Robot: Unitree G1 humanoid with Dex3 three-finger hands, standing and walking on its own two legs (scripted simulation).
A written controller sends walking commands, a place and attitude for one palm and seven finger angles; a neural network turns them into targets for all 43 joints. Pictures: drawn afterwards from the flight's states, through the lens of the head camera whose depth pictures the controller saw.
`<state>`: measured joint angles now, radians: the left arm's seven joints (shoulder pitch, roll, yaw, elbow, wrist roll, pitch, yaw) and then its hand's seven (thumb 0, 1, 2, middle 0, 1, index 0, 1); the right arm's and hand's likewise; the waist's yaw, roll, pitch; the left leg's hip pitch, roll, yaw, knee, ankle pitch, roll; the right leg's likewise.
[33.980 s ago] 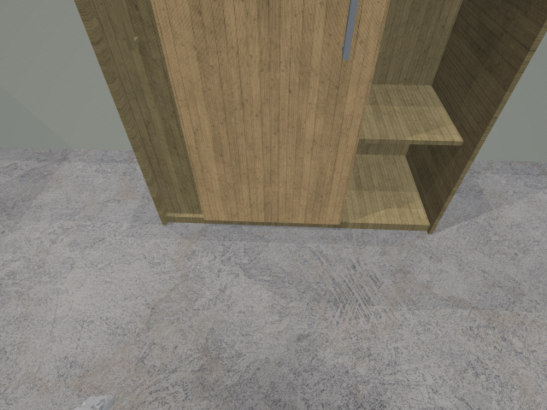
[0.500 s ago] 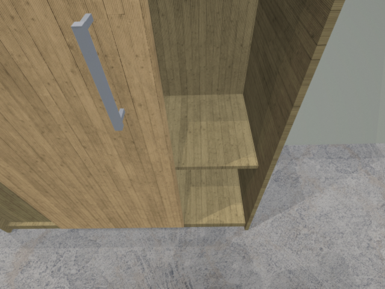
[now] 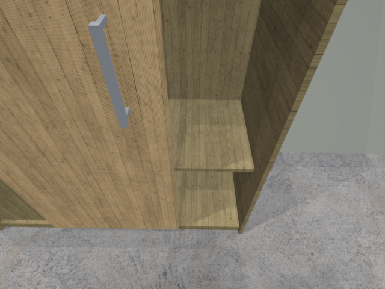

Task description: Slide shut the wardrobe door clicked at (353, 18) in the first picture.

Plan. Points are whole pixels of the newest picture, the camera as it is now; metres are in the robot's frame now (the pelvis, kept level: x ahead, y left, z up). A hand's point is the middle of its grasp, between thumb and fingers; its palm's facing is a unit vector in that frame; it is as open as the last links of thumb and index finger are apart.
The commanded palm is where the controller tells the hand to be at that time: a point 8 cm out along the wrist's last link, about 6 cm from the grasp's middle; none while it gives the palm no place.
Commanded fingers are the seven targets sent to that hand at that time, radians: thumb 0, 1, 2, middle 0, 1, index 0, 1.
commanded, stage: look again from close up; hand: left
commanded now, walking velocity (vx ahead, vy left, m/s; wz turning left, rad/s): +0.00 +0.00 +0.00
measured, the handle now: (114, 78) +0.48 +0.20 +0.19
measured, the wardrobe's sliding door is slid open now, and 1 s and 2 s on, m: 0.32 0.32 0.32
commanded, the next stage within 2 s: raise the hand with hooked fingers in 1.00 s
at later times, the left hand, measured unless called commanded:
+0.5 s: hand out of the picture +0.02 +0.18 -0.17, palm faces +0.03 -0.98 -0.19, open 7.4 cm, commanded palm none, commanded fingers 0.00 0.90 0.90 -0.20 -0.30 -0.20 -0.30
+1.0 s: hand out of the picture +0.02 +0.18 -0.17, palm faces +0.03 -0.98 -0.19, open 7.4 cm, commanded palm none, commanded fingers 0.00 0.90 0.90 -0.20 -0.30 -0.20 -0.30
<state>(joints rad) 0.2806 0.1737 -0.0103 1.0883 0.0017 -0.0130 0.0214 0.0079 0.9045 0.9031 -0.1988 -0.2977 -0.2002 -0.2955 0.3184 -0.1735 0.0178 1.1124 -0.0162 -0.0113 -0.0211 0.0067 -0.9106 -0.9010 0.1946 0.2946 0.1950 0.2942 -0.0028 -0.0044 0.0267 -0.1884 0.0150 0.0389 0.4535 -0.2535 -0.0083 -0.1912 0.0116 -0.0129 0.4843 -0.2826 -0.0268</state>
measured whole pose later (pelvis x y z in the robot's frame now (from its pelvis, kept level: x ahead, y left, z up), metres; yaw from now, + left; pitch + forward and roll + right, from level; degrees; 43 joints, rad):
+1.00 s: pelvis +0.02 +0.01 +0.00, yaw +0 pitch -1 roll +1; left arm 0.29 0.15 -0.01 1.11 0.00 -0.02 0.03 0.01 0.91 0.90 -0.20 -0.30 -0.20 -0.30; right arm 0.27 -0.15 0.02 1.14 -0.01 -0.02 -0.03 0.01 -0.91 -0.90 0.19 0.29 0.20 0.29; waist 0.01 -0.01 0.02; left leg -0.14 0.01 0.05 0.42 -0.26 0.00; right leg -0.15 0.01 -0.01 0.45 -0.29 -0.02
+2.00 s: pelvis -0.02 +0.01 -0.02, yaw +2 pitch +2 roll -1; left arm 0.26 0.31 0.34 -0.04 -0.36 -0.09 -0.31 0.01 0.05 0.54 -0.26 -0.85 -0.26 -0.84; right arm 0.31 -0.25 0.06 0.65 0.03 -0.31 -0.07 0.02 -0.90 -0.90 0.20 0.30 0.20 0.30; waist 0.01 0.05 -0.06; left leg -0.43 0.02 -0.01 0.75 -0.35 0.00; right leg -0.38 0.01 -0.06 0.71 -0.36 -0.02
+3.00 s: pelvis -0.01 +0.01 +0.00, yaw +3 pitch -4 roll -1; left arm -0.14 0.47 0.50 0.09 -0.34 0.24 -0.45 -0.01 -0.50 0.30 -0.30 -1.20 -0.30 -1.20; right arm 0.21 -0.29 0.08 0.66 0.07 -0.23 -0.09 0.02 -0.90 -0.90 0.20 0.30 0.20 0.29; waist 0.05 0.06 -0.03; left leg -0.17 0.01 -0.01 0.48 -0.24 0.00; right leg -0.12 0.01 -0.06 0.44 -0.25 -0.02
